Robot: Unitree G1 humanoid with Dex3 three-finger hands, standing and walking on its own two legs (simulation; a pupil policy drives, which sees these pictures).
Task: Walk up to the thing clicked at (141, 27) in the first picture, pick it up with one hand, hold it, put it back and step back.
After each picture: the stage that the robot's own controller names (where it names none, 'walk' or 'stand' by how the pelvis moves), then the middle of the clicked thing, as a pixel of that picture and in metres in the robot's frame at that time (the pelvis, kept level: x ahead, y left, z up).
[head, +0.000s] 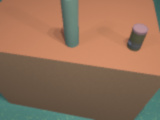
stand; (136, 37) +0.58 -0.24 -0.01
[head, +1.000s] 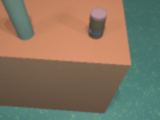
sink last; (97, 24) +0.57 -0.02 +0.03
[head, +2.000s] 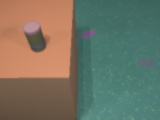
stand; (35, 37) +0.52 +0.22 +0.03
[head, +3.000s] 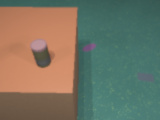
stand; (41, 53) +0.49 +0.20 -0.01
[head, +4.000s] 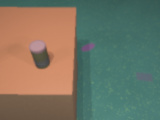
stand; (40, 55) +0.48 +0.20 -0.01
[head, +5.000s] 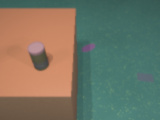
stand; (38, 56) +0.48 +0.21 -0.01
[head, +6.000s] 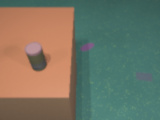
stand; (36, 57) +0.47 +0.21 -0.01
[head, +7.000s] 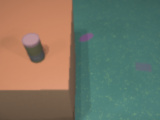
rise first; (34, 48) +0.48 +0.22 -0.01
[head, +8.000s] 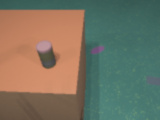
rise first; (46, 55) +0.49 +0.21 -0.01
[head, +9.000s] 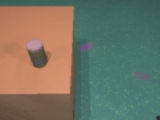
go down; (37, 54) +0.49 +0.20 +0.00
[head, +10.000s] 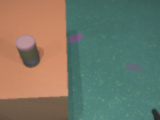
go down; (28, 52) +0.46 +0.19 +0.01
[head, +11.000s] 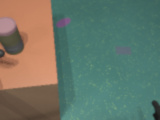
close in; (9, 37) +0.48 +0.21 +0.05
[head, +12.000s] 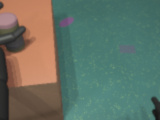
close; (10, 33) +0.49 +0.21 +0.06
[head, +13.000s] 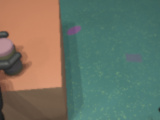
lift; (7, 58) +0.41 +0.24 +0.05
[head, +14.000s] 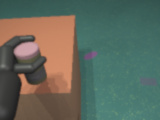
lift; (32, 64) +0.32 +0.17 +0.16
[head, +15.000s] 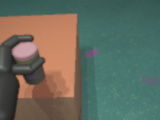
hold; (30, 64) +0.32 +0.18 +0.15
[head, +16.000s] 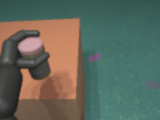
hold; (36, 59) +0.33 +0.16 +0.17
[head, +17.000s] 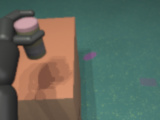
crouch; (31, 39) +0.39 +0.17 +0.20
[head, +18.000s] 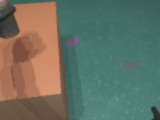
lower; (2, 17) +0.49 +0.22 +0.18
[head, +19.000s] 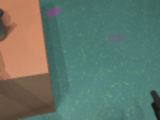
lower; out of the picture +0.52 +0.22 +0.08
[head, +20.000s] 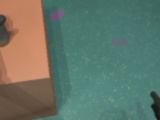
lower; out of the picture +0.51 +0.23 +0.07
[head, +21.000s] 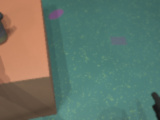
lower; out of the picture +0.51 +0.23 +0.08
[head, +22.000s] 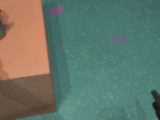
lower; out of the picture +0.52 +0.23 +0.08
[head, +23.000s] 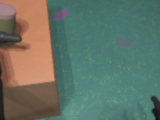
withdraw; (3, 26) +0.50 +0.20 +0.07
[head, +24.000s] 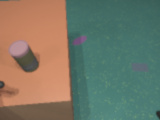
sink last; (25, 57) +0.43 +0.21 +0.03
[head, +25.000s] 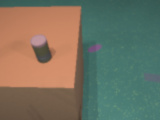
stand; (41, 49) +0.50 +0.23 +0.02
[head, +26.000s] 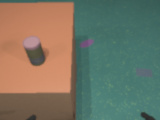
stand; (34, 51) +0.48 +0.22 +0.00
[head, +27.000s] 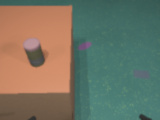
stand; (34, 53) +0.49 +0.22 -0.01
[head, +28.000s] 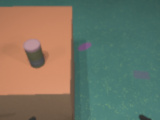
stand; (35, 54) +0.48 +0.22 -0.01
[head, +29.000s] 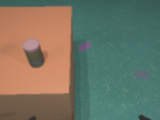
stand; (34, 54) +0.49 +0.22 -0.01
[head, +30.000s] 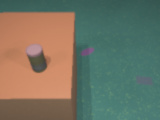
walk; (37, 58) +0.48 +0.22 -0.01
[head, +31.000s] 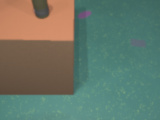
walk; (40, 4) +0.68 +0.20 +0.01
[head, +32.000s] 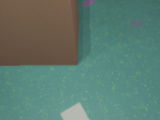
walk; out of the picture +1.01 +0.25 +0.01
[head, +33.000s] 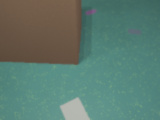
stand; out of the picture +1.17 +0.21 +0.01
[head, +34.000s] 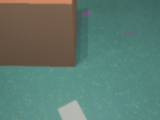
stand; out of the picture +1.15 +0.22 -0.01
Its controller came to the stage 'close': yes
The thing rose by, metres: 0.21
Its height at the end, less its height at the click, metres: +0.00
